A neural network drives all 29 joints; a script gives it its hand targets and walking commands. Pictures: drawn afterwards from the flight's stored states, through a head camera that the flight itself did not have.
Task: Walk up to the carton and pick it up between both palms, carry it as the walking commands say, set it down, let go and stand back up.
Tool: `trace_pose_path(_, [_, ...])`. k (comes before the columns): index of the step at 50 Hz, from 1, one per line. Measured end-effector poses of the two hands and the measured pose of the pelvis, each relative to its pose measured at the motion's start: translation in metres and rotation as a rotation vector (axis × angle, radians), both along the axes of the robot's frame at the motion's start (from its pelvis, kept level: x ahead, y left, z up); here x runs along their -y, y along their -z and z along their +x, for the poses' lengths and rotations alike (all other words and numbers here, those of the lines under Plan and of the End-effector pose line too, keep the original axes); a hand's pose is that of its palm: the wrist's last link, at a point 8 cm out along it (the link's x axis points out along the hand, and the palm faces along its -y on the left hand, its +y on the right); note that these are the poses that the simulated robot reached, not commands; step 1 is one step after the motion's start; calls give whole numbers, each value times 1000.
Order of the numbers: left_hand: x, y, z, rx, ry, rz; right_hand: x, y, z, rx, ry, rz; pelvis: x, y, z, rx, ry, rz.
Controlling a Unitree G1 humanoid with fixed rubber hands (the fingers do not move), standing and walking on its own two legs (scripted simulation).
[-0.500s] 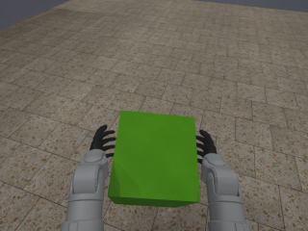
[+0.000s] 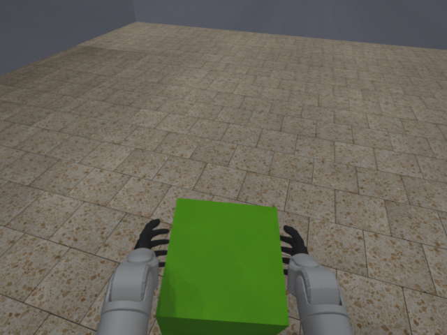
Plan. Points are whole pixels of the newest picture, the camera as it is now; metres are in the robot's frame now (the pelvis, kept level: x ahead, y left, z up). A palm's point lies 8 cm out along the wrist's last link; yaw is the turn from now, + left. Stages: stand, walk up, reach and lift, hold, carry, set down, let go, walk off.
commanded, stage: carry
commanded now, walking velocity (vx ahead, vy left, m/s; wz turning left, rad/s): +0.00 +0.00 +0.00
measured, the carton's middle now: (218, 277) +0.28 +0.00 -0.06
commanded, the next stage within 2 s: hold in 1.76 s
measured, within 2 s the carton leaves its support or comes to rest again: neither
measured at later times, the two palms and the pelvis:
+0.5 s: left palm (134, 226) +0.30 +0.15 +0.08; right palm (290, 219) +0.30 -0.13 +0.10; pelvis -0.02 +0.02 +0.00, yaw +0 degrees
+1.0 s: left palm (138, 249) +0.30 +0.16 +0.02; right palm (283, 247) +0.30 -0.13 +0.02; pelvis +0.01 +0.02 +0.00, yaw -1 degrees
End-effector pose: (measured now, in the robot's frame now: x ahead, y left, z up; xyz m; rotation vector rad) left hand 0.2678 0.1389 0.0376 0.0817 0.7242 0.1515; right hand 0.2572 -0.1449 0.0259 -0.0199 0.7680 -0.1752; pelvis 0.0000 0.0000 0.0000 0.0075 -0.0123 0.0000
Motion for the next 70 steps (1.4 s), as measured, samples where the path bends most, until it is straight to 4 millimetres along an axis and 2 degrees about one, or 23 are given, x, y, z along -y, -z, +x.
trace_pose_path(3, [-5, -28, 2, 139, -52, -111, -3, -38, 6, 137, 34, 46, -1, 1, -16, -14, 2, -1])
trace_pose_path(7, [-8, -58, 34, 227, -87, -133, -8, -73, 43, 216, 26, -8, -1, -2, -29, -78, -3, -3])
trace_pose_path(9, [-9, -55, 34, 221, -74, -82, -11, -66, 45, 194, -1, -35, -2, 0, -21, -89, -3, 7])
trace_pose_path(14, [-9, 5, 8, -44, 20, 23, -9, 1, 14, -48, -25, -48, -10, -1, 6, -15, 10, -5])
trace_pose_path(16, [-10, 19, -2, -70, 38, 18, -9, 13, 2, -55, -16, -23, -13, 1, 8, 11, 10, -3])
trace_pose_path(17, [-10, 19, -5, -54, 27, 7, -10, 12, -1, -30, 2, -7, -14, 2, 6, 17, 11, -4])
trace_pose_path(19, [-11, 1, -3, 31, -14, -22, -13, -9, -1, 66, 35, 24, -16, 3, -3, 18, 15, -3])
trace_pose_path(23, [-14, -38, 27, 165, -69, -114, -16, -60, 33, 203, 60, 13, -17, -1, -25, -52, 10, -12])
trace_pose_path(25, [-16, -47, 34, 208, -84, -116, -19, -74, 45, 244, 44, -20, -15, -1, -24, -96, 3, -10])
trace_pose_path(26, [-17, -43, 36, 203, -85, -97, -21, -70, 47, 236, 38, -34, -14, 1, -19, -101, 1, -1])
trace_pose_path(28, [-18, -21, 33, 105, -66, -36, -23, -45, 47, 138, 9, -78, -14, 1, -9, -79, 6, -4])
trace_pose_path(32, [-20, 22, 9, -78, 19, -2, -20, 7, 21, -52, -34, -61, -20, 0, 11, -20, 13, -15])
trace_pose_path(34, [-22, 29, 3, -80, 23, -18, -21, 18, 11, -54, -19, -33, -23, 2, 11, 4, 16, -12])
trace_pose_path(37, [-23, 12, 9, 26, 1, -27, -24, 5, 11, 49, 11, -9, -27, 3, 2, 5, 19, -10])
trace_pose_path(41, [-22, -23, 37, 153, -65, -41, -29, -31, 38, 169, 46, -12, -26, 2, -12, -44, 5, -10])
trace_pose_path(42, [-22, -26, 43, 169, -68, -29, -29, -36, 45, 185, 36, -30, -25, 1, -11, -62, 3, -6])
trace_pose_path(45, [-22, -13, 49, 120, -50, -9, -27, -26, 57, 139, 8, -54, -21, 0, -1, -78, 4, -6])
trace_pose_path(49, [-20, 15, 35, 13, -3, -20, -20, 2, 44, 38, -10, -40, -20, 0, 13, -37, 8, -9])
trace_pose_path(51, [-19, 20, 28, 8, 2, -43, -18, 8, 36, 34, -4, -20, -20, 1, 15, -18, 13, -7])
trace_pose_path(56, [-16, 1, 28, 92, -10, -38, -18, -10, 31, 121, 18, -11, -19, 1, 7, -12, 7, -8])
trace_pose_path(60, [-13, -13, 40, 113, -18, -17, -16, -23, 45, 144, 30, -13, -18, -1, 0, -45, 5, -6])
trace_pose_path(63, [-14, -9, 41, 91, -17, -5, -16, -22, 48, 130, 16, -14, -17, -2, 2, -51, 10, -6])
trace_pose_path(70, [-13, -7, 28, 79, -17, -67, -13, -20, 33, 112, 16, -14, -15, -2, 6, -30, 13, -8])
